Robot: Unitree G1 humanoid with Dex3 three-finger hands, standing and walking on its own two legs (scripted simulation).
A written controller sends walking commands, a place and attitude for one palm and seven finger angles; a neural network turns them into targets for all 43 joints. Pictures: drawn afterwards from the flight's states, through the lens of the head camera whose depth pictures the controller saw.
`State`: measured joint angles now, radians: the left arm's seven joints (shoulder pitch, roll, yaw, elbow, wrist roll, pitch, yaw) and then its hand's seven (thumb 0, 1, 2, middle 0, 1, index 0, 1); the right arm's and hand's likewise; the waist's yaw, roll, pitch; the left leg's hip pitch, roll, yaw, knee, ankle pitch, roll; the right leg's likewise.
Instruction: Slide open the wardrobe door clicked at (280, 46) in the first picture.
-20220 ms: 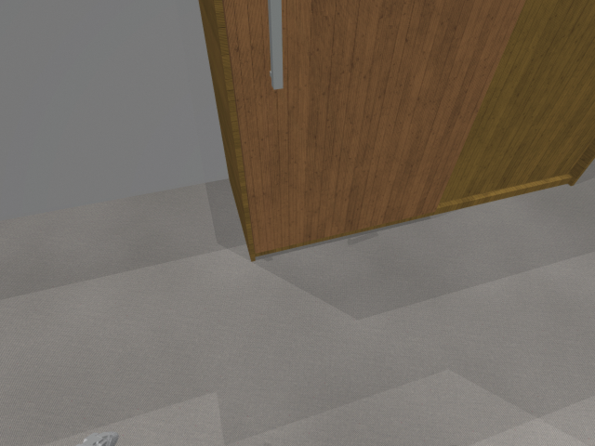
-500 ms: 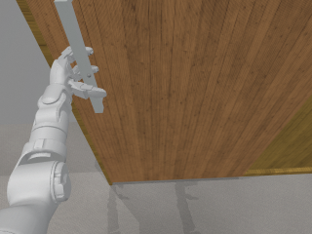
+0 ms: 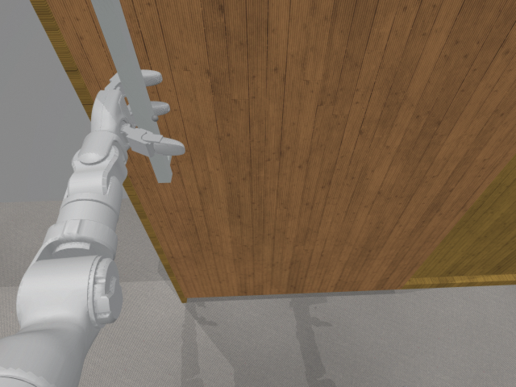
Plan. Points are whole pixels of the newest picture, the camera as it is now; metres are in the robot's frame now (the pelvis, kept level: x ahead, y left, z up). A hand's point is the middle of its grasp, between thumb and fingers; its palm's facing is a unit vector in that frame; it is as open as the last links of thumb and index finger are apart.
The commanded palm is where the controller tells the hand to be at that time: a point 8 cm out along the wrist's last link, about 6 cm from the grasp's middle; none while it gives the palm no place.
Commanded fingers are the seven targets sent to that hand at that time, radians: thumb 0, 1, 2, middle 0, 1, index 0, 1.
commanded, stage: slide the fingers in behind the handle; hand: left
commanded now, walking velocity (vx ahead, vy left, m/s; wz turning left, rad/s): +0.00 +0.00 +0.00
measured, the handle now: (145, 100) +0.51 +0.19 +0.19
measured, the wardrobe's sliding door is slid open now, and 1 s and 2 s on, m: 0.00 0.00 0.00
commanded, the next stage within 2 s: grip the handle and tug to test in 0.02 s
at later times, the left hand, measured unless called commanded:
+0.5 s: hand (155, 118) +0.47 +0.16 +0.18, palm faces +0.04 -1.00 +0.00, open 10.6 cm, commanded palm +0.44 +0.21 +0.18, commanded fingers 0.00 0.43 0.70 -0.40 -1.33 -0.40 -1.33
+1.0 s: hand (155, 118) +0.47 +0.16 +0.18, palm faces +0.04 -1.00 +0.00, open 5.5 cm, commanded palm +0.44 +0.22 +0.18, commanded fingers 0.00 0.90 0.90 -0.45 -1.40 -0.45 -1.40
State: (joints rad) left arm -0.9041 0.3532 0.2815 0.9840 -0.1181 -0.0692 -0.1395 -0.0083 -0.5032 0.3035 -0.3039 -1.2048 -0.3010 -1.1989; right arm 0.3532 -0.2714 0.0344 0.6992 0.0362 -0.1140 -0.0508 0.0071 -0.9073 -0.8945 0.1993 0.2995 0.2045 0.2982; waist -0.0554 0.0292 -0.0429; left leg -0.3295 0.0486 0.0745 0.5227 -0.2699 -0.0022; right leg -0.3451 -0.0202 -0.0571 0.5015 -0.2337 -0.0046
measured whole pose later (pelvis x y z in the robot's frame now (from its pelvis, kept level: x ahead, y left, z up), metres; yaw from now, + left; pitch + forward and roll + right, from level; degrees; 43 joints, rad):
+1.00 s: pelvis +0.01 +0.00 +0.00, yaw +0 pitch +4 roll +0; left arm -0.88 0.34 0.28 0.94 -0.12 -0.04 -0.13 0.01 0.71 0.82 -0.42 -1.40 -0.42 -1.39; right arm 0.34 -0.27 0.03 0.70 0.03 -0.10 -0.05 0.01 -0.91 -0.89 0.20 0.30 0.20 0.30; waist -0.05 0.03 -0.05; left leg -0.31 0.05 0.08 0.51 -0.27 0.00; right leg -0.32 -0.02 -0.05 0.48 -0.24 0.00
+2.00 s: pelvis +0.02 +0.00 +0.00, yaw +2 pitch +4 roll -1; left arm -0.85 0.25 0.17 0.77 -0.15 0.12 -0.03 0.02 0.71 0.84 -0.41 -1.40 -0.44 -1.40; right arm 0.27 -0.25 0.02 0.70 0.03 -0.07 -0.05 0.01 -0.91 -0.89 0.20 0.30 0.20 0.30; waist 0.01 0.03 -0.04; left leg -0.28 0.03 0.04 0.50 -0.29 0.00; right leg -0.28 -0.03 -0.09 0.46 -0.26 0.00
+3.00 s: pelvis +0.03 -0.03 -0.02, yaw +1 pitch -1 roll -1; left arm -0.79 0.31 0.13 0.65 -0.14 -0.05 0.13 0.01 0.64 0.83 -0.46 -1.41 -0.41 -1.40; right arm 0.25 -0.22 0.02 0.72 0.05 -0.04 -0.09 0.01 -0.91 -0.89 0.20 0.30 0.20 0.30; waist 0.04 0.07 0.11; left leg -0.26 0.11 0.04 0.72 -0.41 -0.04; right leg -0.28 0.02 -0.09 0.66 -0.34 -0.04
